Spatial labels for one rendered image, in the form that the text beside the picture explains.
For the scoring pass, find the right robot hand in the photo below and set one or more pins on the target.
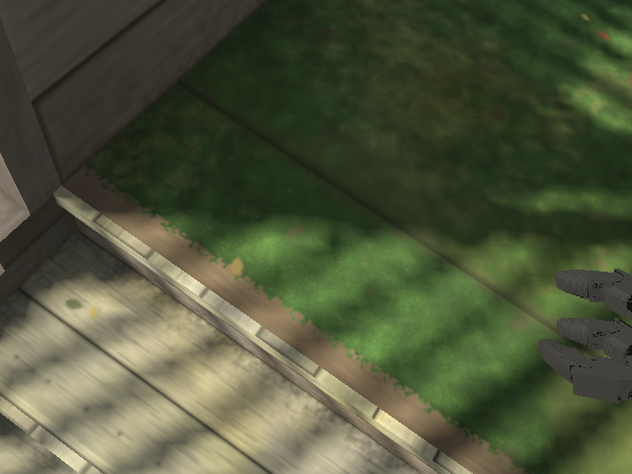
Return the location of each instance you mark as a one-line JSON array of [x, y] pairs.
[[597, 377]]

